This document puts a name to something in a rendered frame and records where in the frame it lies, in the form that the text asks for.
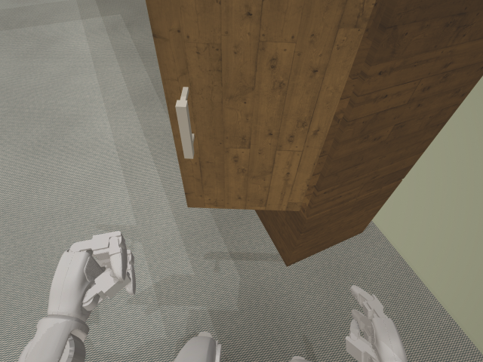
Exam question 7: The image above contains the left robot thigh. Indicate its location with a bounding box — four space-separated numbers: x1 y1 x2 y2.
174 336 222 362

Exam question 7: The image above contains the cupboard door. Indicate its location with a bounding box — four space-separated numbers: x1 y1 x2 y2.
146 0 376 211

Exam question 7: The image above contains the robot left forearm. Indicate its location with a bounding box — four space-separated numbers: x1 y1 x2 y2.
18 315 89 362

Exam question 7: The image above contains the left robot hand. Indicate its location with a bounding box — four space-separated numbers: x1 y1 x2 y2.
48 231 136 322

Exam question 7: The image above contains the handle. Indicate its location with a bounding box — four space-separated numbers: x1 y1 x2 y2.
175 87 195 159

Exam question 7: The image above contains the left robot shin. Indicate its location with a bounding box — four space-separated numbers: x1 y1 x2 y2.
198 332 213 338

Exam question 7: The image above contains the right robot hand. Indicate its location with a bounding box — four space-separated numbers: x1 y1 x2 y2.
346 285 408 362

